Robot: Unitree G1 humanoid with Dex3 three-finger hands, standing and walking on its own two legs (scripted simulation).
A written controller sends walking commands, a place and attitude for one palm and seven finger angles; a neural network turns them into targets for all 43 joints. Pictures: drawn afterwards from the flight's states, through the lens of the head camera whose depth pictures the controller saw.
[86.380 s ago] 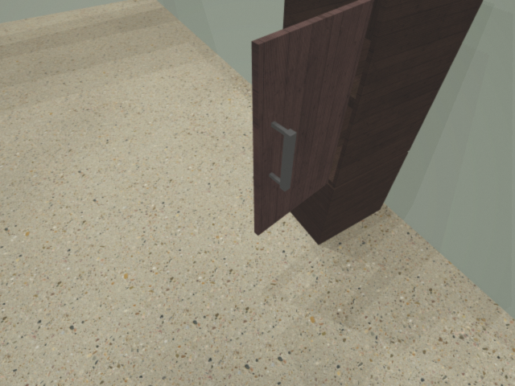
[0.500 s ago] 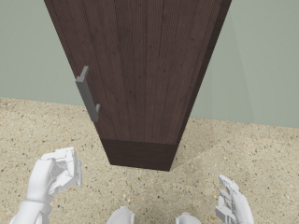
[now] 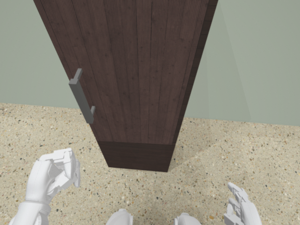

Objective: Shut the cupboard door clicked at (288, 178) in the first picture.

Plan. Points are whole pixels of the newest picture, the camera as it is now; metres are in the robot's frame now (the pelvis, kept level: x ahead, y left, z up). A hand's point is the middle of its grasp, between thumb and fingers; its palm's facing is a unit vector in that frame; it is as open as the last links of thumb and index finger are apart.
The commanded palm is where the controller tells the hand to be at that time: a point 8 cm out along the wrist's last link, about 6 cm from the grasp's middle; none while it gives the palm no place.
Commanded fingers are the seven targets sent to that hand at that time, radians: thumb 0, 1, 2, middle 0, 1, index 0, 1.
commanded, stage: bring the fist close to the handle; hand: left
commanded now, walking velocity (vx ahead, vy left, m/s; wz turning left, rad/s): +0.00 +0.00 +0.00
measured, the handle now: (85, 98) +0.45 +0.22 +0.06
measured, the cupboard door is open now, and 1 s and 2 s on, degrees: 2 2 0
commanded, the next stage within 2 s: push the door shut along its arc in 1.48 s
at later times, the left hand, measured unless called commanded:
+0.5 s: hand (84, 152) +0.28 +0.18 +0.06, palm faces -0.03 -1.00 -0.04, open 3.1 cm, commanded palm +0.26 +0.23 +0.07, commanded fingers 0.00 0.90 0.90 -1.30 -1.50 -1.30 -1.50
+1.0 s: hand (89, 129) +0.34 +0.18 +0.07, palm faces +0.00 -1.00 -0.03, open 3.1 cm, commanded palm +0.32 +0.23 +0.07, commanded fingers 0.00 0.90 0.90 -1.30 -1.50 -1.30 -1.50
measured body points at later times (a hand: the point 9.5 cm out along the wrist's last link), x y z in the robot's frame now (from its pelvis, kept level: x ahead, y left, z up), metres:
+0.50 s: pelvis +0.00 +0.00 +0.00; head +0.05 +0.00 +0.45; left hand +0.27 +0.23 +0.07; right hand +0.16 -0.24 -0.08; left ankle +0.01 +0.13 -0.66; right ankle +0.02 -0.12 -0.66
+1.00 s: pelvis +0.00 +0.00 +0.01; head +0.06 +0.00 +0.45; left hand +0.33 +0.23 +0.07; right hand +0.13 -0.25 -0.09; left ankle +0.01 +0.13 -0.66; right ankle +0.02 -0.12 -0.66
